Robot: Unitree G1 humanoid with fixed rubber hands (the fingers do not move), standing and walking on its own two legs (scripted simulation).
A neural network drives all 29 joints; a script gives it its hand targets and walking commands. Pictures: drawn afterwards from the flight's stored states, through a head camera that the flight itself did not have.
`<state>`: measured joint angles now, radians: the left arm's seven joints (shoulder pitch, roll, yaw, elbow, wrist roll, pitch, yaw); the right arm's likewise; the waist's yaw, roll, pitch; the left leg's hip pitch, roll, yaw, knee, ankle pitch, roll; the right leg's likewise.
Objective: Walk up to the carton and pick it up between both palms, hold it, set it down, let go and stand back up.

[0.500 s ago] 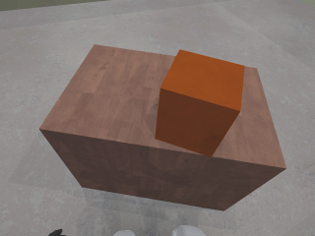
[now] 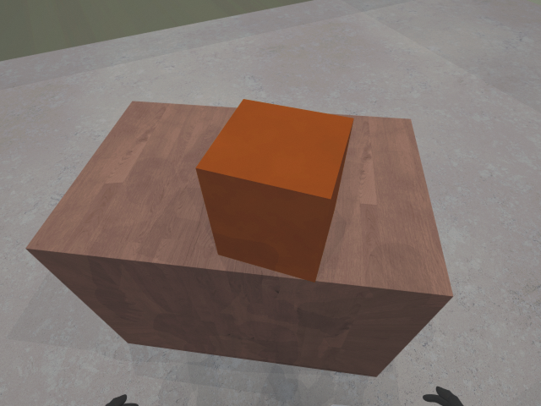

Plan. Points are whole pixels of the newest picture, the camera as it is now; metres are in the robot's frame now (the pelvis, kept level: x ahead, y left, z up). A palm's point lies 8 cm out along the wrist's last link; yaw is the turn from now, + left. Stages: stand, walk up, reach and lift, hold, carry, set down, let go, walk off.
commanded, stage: walk up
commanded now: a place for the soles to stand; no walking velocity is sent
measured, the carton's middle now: (279, 192) +0.49 +0.01 +0.01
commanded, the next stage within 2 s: none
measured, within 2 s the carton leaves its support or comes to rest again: neither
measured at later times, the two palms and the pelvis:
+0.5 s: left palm (105, 405) +0.14 +0.26 -0.08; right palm out of the picture +0.13 -0.26 -0.09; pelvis +0.02 +0.01 +0.01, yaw -4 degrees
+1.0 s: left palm (115, 384) +0.17 +0.26 -0.09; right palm out of the picture +0.07 -0.27 -0.12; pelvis +0.06 +0.01 +0.00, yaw -11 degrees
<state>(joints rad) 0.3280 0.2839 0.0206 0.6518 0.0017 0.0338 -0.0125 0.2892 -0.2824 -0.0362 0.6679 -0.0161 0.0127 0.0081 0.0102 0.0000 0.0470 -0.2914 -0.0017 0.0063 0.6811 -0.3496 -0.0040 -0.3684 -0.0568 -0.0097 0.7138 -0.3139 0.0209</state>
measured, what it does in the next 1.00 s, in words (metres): shifts its weight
